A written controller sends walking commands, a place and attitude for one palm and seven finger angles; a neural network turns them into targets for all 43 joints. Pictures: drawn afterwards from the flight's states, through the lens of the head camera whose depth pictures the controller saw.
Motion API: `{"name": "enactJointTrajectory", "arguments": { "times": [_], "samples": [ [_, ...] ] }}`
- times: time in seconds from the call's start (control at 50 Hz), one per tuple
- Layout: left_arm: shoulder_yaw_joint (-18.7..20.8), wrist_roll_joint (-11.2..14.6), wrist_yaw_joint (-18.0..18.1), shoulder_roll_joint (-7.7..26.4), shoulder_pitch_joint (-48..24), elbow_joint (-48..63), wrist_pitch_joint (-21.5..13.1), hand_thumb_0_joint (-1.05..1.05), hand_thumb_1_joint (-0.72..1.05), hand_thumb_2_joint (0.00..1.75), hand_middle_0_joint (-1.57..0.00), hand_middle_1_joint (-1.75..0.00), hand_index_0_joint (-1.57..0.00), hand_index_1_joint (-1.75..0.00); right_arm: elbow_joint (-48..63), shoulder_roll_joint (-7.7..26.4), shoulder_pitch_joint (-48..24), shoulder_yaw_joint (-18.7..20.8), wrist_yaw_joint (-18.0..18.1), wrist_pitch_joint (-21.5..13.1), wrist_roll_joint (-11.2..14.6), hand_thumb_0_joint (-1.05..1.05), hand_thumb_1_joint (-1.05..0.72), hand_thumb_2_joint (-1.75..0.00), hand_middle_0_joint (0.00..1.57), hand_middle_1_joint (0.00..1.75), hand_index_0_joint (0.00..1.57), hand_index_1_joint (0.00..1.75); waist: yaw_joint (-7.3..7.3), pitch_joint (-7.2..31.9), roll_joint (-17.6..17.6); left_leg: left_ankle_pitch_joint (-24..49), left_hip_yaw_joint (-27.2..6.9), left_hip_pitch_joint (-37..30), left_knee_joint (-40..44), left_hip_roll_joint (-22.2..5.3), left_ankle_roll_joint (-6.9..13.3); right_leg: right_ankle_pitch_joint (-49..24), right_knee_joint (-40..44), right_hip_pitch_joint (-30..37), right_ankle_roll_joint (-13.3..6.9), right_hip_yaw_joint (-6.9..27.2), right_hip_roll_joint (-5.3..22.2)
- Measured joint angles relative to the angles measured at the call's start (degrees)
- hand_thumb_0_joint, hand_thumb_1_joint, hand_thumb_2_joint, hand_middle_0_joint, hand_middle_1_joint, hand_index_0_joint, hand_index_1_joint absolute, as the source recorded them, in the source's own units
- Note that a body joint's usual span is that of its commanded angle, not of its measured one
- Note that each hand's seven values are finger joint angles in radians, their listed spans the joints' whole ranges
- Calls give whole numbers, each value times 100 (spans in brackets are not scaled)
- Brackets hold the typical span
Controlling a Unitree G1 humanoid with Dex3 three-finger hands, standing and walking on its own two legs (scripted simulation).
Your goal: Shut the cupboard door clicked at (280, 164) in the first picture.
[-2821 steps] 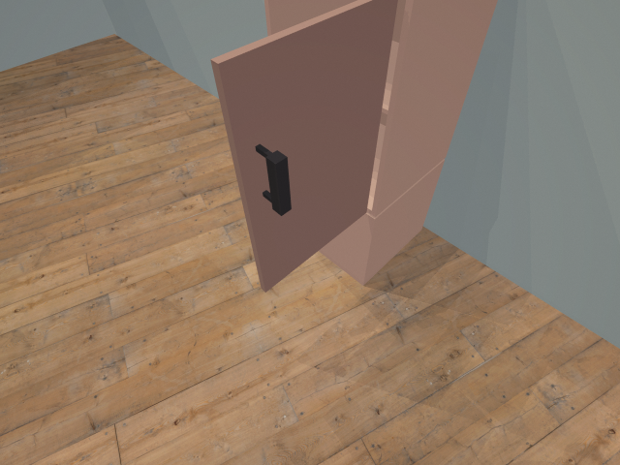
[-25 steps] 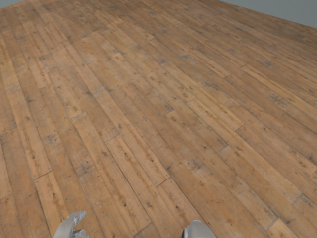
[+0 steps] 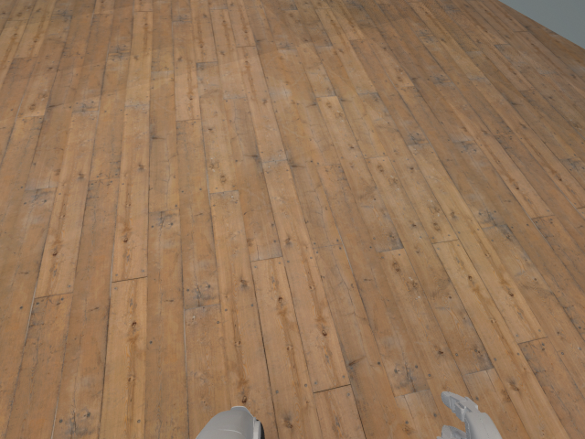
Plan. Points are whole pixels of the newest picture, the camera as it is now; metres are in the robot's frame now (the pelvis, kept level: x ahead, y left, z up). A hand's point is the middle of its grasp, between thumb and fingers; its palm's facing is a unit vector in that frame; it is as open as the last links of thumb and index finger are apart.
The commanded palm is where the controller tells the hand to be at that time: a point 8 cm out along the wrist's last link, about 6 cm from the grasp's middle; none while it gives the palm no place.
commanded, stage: turn to face it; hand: left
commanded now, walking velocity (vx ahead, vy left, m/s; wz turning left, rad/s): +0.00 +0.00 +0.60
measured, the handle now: out of the picture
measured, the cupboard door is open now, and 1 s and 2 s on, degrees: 23 23 23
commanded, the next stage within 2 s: none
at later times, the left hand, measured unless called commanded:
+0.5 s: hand out of the picture +0.12 +0.16 -0.15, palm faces -0.04 -0.98 -0.19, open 7.3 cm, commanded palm none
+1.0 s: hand (217, 315) +0.31 +0.14 -0.13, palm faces -0.38 -0.89 -0.24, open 7.4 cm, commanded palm none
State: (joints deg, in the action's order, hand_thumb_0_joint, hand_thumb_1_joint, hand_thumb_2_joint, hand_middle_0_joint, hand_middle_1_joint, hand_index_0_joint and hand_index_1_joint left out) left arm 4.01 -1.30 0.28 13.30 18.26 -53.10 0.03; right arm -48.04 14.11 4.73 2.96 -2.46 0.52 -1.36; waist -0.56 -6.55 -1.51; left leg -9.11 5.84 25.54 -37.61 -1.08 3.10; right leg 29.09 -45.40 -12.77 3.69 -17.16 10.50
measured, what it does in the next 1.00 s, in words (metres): steps on the spot, turning right: right foot, then left foot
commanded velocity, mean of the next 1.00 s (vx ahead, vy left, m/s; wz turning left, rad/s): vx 0.00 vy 0.00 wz -0.56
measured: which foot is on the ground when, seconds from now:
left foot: down 0.00-0.40, up 0.42-0.64, down 0.66-1.00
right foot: up 0.00-0.36, down 0.38-0.66, up 0.68-1.00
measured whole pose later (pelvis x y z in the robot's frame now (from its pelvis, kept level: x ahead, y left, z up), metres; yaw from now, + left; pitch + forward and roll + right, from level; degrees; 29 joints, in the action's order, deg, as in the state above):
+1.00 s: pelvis +0.09 +0.00 +0.02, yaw -24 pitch +0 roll -2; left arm 5.2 -1.4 -2.1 15.6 5.0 -49.5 4.6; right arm -52.8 11.9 14.7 1.9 1.4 0.9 -1.6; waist 1.3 -5.4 0.9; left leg -18.6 11.8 10.5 -30.1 -7.2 0.2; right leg 24.3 -46.9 -21.4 2.4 -3.5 1.5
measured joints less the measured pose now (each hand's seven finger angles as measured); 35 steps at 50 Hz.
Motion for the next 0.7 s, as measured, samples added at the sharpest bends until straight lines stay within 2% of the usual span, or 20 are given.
{"name": "enactJointTrajectory", "arguments": {
  "times": [0.04,0.06,0.1,0.14,0.2,0.28,0.36,0.38,0.4,0.44,0.48,0.52,0.58,0.64,0.66,0.7],
  "samples": [
    [17,11,48,109,-134,0,182,1,92,90,-20,-30,-20,-30,78,-12,-75,-56,71,-53,18,0,-91,-90,20,30,19,30,-28,-87,-62,-490,-60,51,-329,97,157,490,-1300,-602,32,727,-173],
    [36,12,70,135,-218,10,236,1,92,90,-20,-30,-20,-30,106,-16,-62,-78,109,-48,23,0,-91,-90,20,30,19,30,-32,-82,-53,-623,-116,24,-316,129,171,479,-1720,-863,51,960,-276],
    [68,-2,68,157,-399,63,277,1,92,90,-20,-30,-20,-30,104,-37,-10,-104,190,-17,18,0,-90,-90,20,30,19,30,-38,-49,-24,-592,-224,-101,-86,193,117,137,-2139,-1275,78,1265,-396],
    [67,-15,45,155,-530,135,243,1,91,90,-20,-30,-20,-30,22,-87,41,-144,257,-6,16,0,-90,-90,20,30,20,30,-69,-2,-11,-454,-275,-297,242,241,116,-263,-2140,-1529,83,1455,-442],
    [9,-17,36,100,-616,158,199,1,91,90,-19,-30,-20,-30,-162,-216,143,-211,320,-21,21,0,-90,-90,20,30,20,30,-87,126,39,-318,-312,-623,690,238,123,-579,-1548,-1562,54,1585,-519],
    [-106,-24,17,-60,-575,31,197,1,91,90,-19,-30,-20,-30,-446,-424,309,-266,337,-11,19,0,-90,-90,20,30,20,30,-77,314,126,-329,-250,-997,993,155,48,-759,-179,-1087,-33,1607,-663],
    [-146,-25,-52,-227,-378,-59,201,1,91,90,-19,-30,-20,-30,-623,-546,441,-219,331,79,65,0,-90,-89,20,30,20,30,-102,420,148,-677,29,-1087,687,39,-76,-1384,1064,-452,-118,1563,-826],
    [-144,-33,-63,-246,-307,-67,189,1,91,90,-19,-30,-20,-30,-631,-556,471,-199,322,107,77,0,-91,-89,20,30,20,30,-115,454,98,-816,143,-1028,508,37,-113,-1336,1295,-343,-220,1655,-833],
    [-145,-46,-61,-325,-295,-126,187,1,91,90,-20,-30,-20,-30,-649,-511,467,-161,310,138,89,0,-91,-89,20,30,20,30,-112,437,187,-968,179,-968,322,-41,-156,-1208,1247,-380,-290,1707,-916],
    [-175,-56,-74,-465,-277,-205,177,1,91,90,-20,-30,-20,-30,-680,-409,480,-87,318,206,91,0,-91,-89,20,30,20,30,-46,395,326,-1492,4,-789,-168,-23,-302,-1170,1189,-436,-350,1763,-1024],
    [-140,-55,-35,-520,-276,-224,152,1,91,90,-20,-30,-20,-30,-717,-336,502,-45,346,234,108,0,-91,-89,20,30,20,30,-46,333,310,-1843,-216,-531,-936,92,-393,-1287,1323,-417,-359,1862,-1068],
    [-91,-48,-9,-510,-286,-217,156,1,92,90,-20,-30,-21,-30,-734,-281,529,-15,373,228,132,0,-91,-90,20,30,20,30,-56,265,238,-1946,-337,-385,-1346,149,-465,-1391,1504,-352,-366,1972,-1098],
    [-18,-45,8,-410,-301,-188,181,1,91,90,-20,-30,-21,-30,-703,-230,565,14,412,214,150,0,-91,-90,20,30,20,30,-78,226,81,-1883,-419,-416,-1032,160,-538,-1472,1660,-311,-326,2153,-1122],
    [53,-17,4,-259,-317,-173,241,1,91,90,-20,-30,-21,-30,-611,-196,581,16,439,136,156,0,-91,-90,20,30,19,30,-62,232,-48,-1193,-481,-762,155,132,-557,-1409,1520,-394,-230,2358,-1185],
    [70,9,-4,-209,-320,-161,277,1,91,90,-20,-30,-21,-30,-568,-171,609,6,447,77,140,0,-91,-90,20,30,19,30,-38,262,-46,-872,-487,-885,534,82,-468,-1333,1370,-472,-194,2407,-1239],
    [104,32,-25,-81,-421,-174,366,1,91,90,-20,-30,-21,-30,-522,-193,620,-21,464,13,76,0,-90,-90,20,30,19,30,-31,229,-132,-837,-321,-920,445,61,-219,-556,608,-730,-211,2351,-1238]
  ]
}}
